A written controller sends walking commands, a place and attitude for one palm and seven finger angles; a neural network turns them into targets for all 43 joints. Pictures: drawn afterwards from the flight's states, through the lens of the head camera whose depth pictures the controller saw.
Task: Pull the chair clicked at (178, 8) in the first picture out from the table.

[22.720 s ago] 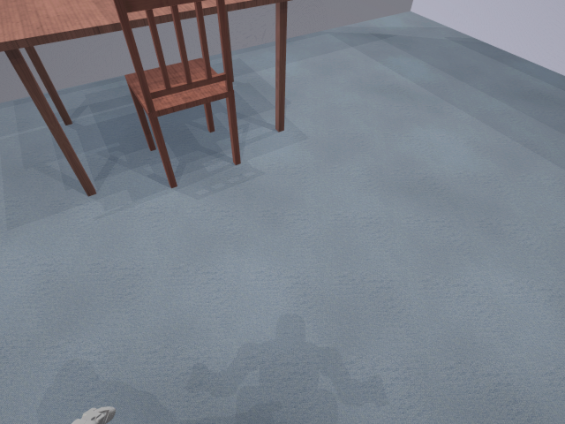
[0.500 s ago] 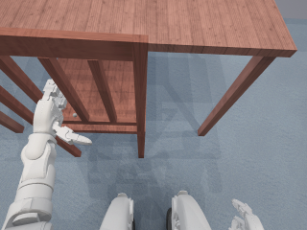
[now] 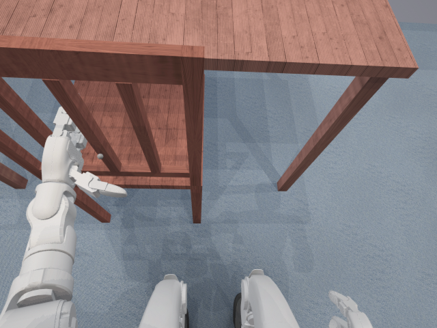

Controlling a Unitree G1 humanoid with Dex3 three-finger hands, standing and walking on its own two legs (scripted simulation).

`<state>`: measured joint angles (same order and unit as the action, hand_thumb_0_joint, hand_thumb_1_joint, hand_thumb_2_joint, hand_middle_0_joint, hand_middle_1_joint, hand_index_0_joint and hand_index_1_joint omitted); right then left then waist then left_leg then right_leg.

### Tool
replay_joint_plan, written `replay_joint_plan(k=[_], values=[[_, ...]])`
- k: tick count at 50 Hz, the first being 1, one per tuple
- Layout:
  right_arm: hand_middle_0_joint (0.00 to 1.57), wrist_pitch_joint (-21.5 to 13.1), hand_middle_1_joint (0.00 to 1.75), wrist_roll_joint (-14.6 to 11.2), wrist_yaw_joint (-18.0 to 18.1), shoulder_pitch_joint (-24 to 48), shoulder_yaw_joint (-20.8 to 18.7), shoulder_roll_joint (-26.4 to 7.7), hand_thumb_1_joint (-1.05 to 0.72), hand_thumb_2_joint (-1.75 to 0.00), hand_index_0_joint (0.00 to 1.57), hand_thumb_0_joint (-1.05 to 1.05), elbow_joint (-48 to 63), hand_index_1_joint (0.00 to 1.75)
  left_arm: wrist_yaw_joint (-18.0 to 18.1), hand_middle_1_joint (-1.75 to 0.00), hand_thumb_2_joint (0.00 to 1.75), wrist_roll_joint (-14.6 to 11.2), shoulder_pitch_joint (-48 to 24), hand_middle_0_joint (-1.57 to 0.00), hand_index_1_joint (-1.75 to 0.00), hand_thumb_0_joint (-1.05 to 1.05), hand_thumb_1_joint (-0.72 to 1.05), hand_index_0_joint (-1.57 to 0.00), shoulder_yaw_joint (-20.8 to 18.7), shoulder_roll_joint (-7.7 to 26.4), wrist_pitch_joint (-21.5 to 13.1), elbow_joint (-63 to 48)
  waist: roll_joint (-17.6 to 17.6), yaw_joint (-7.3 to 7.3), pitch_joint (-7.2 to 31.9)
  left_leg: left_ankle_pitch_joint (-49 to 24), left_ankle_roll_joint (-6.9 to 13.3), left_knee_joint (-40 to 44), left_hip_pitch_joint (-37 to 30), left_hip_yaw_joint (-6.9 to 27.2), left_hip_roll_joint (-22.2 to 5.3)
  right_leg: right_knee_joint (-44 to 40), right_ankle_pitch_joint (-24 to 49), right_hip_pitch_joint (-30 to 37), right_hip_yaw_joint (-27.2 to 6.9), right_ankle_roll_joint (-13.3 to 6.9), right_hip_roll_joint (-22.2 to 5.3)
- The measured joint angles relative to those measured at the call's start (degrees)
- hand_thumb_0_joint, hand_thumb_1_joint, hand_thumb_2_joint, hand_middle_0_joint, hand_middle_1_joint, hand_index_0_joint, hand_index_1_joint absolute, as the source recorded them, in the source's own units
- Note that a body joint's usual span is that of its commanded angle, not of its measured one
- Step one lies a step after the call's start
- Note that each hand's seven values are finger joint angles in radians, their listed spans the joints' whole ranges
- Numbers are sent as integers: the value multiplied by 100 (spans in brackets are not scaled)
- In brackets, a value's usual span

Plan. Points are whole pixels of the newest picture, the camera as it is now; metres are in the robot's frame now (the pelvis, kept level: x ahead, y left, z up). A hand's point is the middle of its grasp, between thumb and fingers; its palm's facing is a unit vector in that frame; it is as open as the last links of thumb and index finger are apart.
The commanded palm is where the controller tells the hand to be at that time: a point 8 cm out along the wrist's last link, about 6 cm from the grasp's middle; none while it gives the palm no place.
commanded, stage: push the fingers through the gap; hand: left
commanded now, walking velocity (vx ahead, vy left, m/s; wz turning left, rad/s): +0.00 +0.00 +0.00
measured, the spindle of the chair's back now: (93, 134) +0.45 +0.23 +0.01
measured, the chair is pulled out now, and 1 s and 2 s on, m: -0.01 -0.01 0.04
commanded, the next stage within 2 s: hook a spindle and tug to test in 0.02 s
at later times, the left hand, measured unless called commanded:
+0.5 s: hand (99, 159) +0.40 +0.21 +0.02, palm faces -0.02 -1.00 -0.03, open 15.2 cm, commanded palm +0.38 +0.25 +0.02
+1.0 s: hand (102, 150) +0.42 +0.21 +0.02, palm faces +0.02 -1.00 -0.04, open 5.8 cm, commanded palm +0.38 +0.24 +0.02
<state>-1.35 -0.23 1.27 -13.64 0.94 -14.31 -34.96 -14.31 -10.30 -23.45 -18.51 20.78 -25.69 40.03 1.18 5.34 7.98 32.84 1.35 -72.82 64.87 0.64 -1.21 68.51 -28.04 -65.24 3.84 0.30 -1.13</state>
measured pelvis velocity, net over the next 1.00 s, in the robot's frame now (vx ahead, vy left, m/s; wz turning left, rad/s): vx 0.01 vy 0.01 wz -0.01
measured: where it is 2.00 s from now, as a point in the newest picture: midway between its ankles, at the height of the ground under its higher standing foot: outside the picture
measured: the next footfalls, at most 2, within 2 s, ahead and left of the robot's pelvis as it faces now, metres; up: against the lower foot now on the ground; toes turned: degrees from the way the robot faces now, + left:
none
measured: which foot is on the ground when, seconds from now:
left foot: down 0.00-1.00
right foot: down 0.00-1.00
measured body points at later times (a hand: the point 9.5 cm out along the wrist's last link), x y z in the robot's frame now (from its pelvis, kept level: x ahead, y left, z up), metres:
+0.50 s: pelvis +0.00 +0.01 +0.00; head +0.13 +0.03 +0.43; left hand +0.39 +0.26 +0.02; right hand +0.11 -0.26 -0.11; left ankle +0.01 +0.10 -0.63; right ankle +0.04 -0.13 -0.63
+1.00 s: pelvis +0.01 +0.01 +0.01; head +0.16 +0.03 +0.43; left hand +0.41 +0.26 +0.02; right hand +0.12 -0.25 -0.11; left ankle +0.01 +0.10 -0.63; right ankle +0.04 -0.13 -0.63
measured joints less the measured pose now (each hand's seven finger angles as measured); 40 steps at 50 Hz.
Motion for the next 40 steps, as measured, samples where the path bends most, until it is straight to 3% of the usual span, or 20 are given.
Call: replay_joint_plan(k=[13,19,26,35,40], values=[[21,-28,30,-29,16,79,-4,-42,-90,-90,21,1,24,30,-284,-16,30,-121,-7,-9,-15,-1,-50,-8,-80,69,55,158,-6,-10,8,2,2,-23,19,30,-6,-4,6,1,26,0,8],[21,-76,30,-10,6,78,-27,-32,-90,-90,21,1,-17,30,-270,-37,30,-148,87,-16,-37,-1,-50,-15,4,35,-72,-128,4,-43,-7,6,10,-47,24,49,5,-11,9,21,44,13,0],[21,-61,30,-29,-26,68,-16,-9,-90,-90,21,1,-16,30,-147,-71,32,-136,54,-25,-72,-1,-47,-26,175,-88,132,-146,48,-48,40,-14,39,-6,-18,30,32,-54,28,67,25,42,-24],[21,-46,30,2,-92,5,-13,36,-90,-90,21,1,42,30,246,-113,45,-94,56,-33,-118,-1,-16,-38,162,-152,140,-180,45,0,56,2,57,38,-50,-29,20,-88,31,70,-35,62,-10],[21,0,30,4,-111,-54,-34,29,-90,-90,21,1,15,30,281,-128,56,-32,102,-38,-133,0,10,-40,206,-153,102,-246,42,-15,66,38,62,56,-76,-36,18,-105,-2,92,-42,70,-6]])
